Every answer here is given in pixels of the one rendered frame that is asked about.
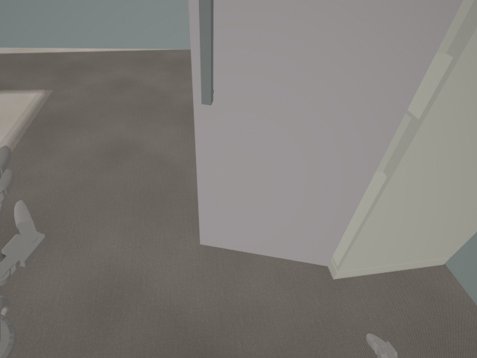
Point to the robot right hand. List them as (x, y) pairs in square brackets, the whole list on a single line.
[(381, 348)]

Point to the robot left hand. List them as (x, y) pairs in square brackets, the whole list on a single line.
[(22, 248)]

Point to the left robot forearm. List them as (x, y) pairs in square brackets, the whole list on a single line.
[(7, 330)]

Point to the handle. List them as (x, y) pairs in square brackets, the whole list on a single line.
[(206, 50)]

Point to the fridge door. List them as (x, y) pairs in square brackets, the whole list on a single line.
[(308, 95)]

